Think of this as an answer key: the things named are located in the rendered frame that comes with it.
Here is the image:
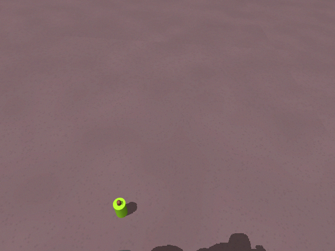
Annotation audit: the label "bottle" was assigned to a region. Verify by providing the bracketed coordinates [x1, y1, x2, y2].
[113, 198, 128, 218]

